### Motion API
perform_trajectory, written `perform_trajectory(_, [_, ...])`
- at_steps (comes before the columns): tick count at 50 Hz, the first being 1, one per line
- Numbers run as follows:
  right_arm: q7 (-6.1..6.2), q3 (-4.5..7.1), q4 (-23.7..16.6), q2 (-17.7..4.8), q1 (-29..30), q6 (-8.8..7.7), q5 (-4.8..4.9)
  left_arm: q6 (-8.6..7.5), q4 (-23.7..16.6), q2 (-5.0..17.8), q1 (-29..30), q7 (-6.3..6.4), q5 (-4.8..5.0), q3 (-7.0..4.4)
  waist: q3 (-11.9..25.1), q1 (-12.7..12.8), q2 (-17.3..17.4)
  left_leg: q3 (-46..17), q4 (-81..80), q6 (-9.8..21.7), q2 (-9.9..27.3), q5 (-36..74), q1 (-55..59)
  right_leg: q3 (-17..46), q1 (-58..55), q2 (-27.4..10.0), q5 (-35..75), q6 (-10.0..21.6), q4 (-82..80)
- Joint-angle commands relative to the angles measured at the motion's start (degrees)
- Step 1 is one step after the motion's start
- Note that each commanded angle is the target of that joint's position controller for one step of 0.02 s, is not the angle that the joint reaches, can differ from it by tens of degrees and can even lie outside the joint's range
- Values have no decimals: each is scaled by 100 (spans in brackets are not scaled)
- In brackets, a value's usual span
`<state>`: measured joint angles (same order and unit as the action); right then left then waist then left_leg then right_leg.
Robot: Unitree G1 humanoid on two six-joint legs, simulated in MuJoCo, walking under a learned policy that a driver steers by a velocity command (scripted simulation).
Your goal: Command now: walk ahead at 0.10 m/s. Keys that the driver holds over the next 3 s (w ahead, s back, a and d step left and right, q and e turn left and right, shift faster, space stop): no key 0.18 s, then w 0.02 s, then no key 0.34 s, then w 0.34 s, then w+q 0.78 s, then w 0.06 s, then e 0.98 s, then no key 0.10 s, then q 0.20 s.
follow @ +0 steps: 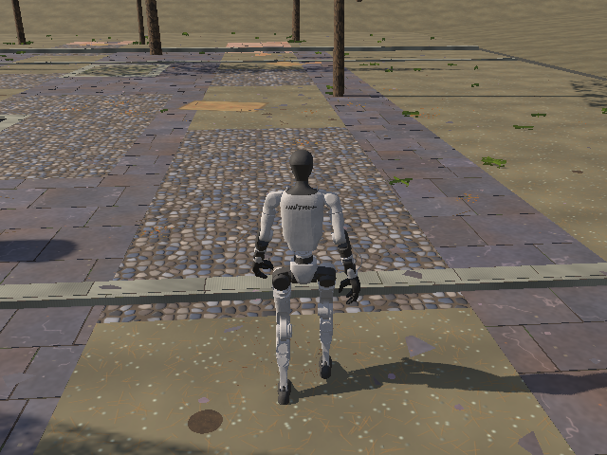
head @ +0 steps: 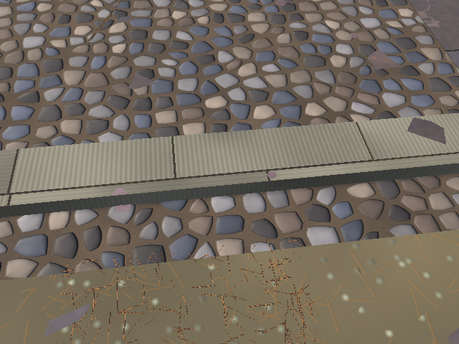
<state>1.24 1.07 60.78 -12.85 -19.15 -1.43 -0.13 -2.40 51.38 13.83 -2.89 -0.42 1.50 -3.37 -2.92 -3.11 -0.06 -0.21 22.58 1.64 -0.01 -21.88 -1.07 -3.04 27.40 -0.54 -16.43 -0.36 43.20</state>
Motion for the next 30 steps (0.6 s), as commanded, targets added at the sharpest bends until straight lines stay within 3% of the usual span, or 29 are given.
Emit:
perform_trajectory(1, [64, 183, -188, -1047, 208, -35, 46, 12, -157, 307, -5, 5, -33, -55, 319, 304, 856, -406, -13, 620, 1005, 6119, -293, -213, -1088, 312, 1027, 139, -912])
perform_trajectory(3, [49, 193, -151, -1021, 320, -108, 126, 44, 13, 551, -377, 64, -136, -161, 465, 598, 697, -391, 441, 387, 848, 5731, -370, -83, -1929, 312, 2082, 384, -1856])
perform_trajectory(4, [27, 205, -129, -1005, 172, -161, 24, 59, 55, 898, -628, 126, -178, -255, 767, 633, 327, -278, 868, 150, 624, 4639, -733, 471, -2751, -218, 4014, 580, -1716])
perform_trajectory(5, [1, 106, -42, -615, -383, -193, -122, 95, 109, 1103, -911, 158, -263, -268, 1499, 451, -439, -143, 1756, -148, 239, 2118, -1463, 1344, -3955, -1196, 5815, 1260, -1278])
perform_trajectory(6, [2, 42, 46, -364, -457, -104, -53, 114, 222, 654, -1074, 104, -282, -121, 1946, 578, -947, -243, 2790, -377, -1, -1100, -1517, 2225, -3825, -2001, 5717, 1945, -1666])
perform_trajectory(7, [14, 106, -45, -508, -123, 9, 59, 79, 232, 513, -759, 50, -194, -33, 1482, 492, -822, -428, 3380, -467, 50, -2020, -1700, 2376, -3111, -1935, 4284, 1914, -2045])
perform_trajectory(8, [57, 153, -107, -582, 111, 110, 113, 50, 181, 545, -296, 44, -161, -10, 933, 366, -654, -397, 3557, -485, 156, -1947, -1933, 2140, -2448, -1717, 2877, 1686, -2334])
perform_trajectory(9, [107, 178, -100, -584, 213, 192, 103, 30, 102, 566, 58, 50, -180, 9, 561, 272, -556, -332, 3417, -509, 224, -1694, -1968, 1895, -1883, -1505, 1989, 1481, -2582])
perform_trajectory(10, [137, 205, -78, -597, 145, 241, 70, 33, 103, 728, 168, 65, -166, -39, 431, 179, -575, -249, 3153, -505, 284, -1365, -1877, 1787, -1502, -1346, 690, 1317, -2884])
perform_trajectory(11, [162, 208, -67, -541, 146, 265, 51, 64, 94, 722, 321, 93, -191, -34, 287, 102, -646, -207, 2795, -502, 315, -1117, -1686, 1700, -1137, -1217, -76, 1186, -3086])
perform_trajectory(13, [181, 179, -8, -366, 99, 251, 0, 115, 105, 606, 467, 148, -239, 2, 266, 8, -711, -73, 1933, -443, 276, -633, -1134, 1409, -700, -1014, -379, 1079, -3162])
perform_trajectory(14, [168, 168, 49, -299, 34, 232, -31, 131, 133, 577, 497, 173, -215, 13, 339, -62, -670, 11, 1360, -386, 239, -82, -814, 1231, -618, -904, -429, 1025, -3068])
perform_trajectory(16, [99, 182, 167, -357, -92, 236, -129, 163, 259, 524, 346, 201, -106, 24, 406, -116, -533, 172, 532, -220, 120, 967, -232, 976, -379, -698, -1027, 742, -2907])
perform_trajectory(17, [82, 182, 101, -486, -7, 256, -185, 167, 358, 459, 159, 191, -122, 46, 265, -26, -314, -31, 247, -98, 302, 948, -313, 873, -310, -574, -1342, 496, -2794])
perform_trajectory(18, [99, 204, 22, -733, 166, 260, -137, 202, 368, 464, 48, 200, -164, 36, 7, 203, 86, -222, -14, 81, 462, -75, -1054, 595, -565, -325, -1319, 276, -2668])
perform_trajectory(19, [105, 204, 18, -770, 400, 213, -79, 217, 352, 359, 88, 221, -203, 69, -191, 318, 543, -346, -313, 180, 453, -1037, -1908, 343, -1210, -113, -786, 121, -2420])
perform_trajectory(20, [110, 172, -33, -651, 625, 138, -78, 202, 401, 358, 58, 239, -229, 76, -265, 378, 658, -409, -559, 131, 462, -1164, -2225, 309, -1620, -75, -250, 88, -2117])
perform_trajectory(21, [106, 165, -36, -619, 734, 70, -96, 186, 467, 395, -47, 252, -231, 66, -225, 438, 703, -421, -636, 46, 472, -899, -2248, 278, -1803, -65, 126, 128, -1945])
perform_trajectory(23, [77, 166, -36, -580, 719, -44, -75, 160, 612, 488, -213, 259, -218, 50, -80, 422, 460, -366, -493, -36, 438, -83, -1880, 320, -1782, -109, 661, 231, -1857])
perform_trajectory(27, [51, 143, 85, -492, 352, -52, -27, 137, 780, 424, -287, 218, -156, 68, 227, 291, 171, -200, -175, -3, 339, 1131, -1247, 364, -1737, -173, 1379, 272, -1823])
perform_trajectory(28, [54, 156, 142, -511, 203, -28, -12, 148, 849, 397, -358, 216, -142, 74, 378, 253, 213, -194, -226, 60, 322, 711, -1116, 234, -1746, -62, 913, 275, -1702])
perform_trajectory(30, [69, 261, 122, -806, 87, 20, 65, 159, 873, 413, -294, 211, -100, 49, 129, 156, 524, -699, -545, 449, 611, -900, -1071, -126, -1127, 258, -582, 252, -1098])
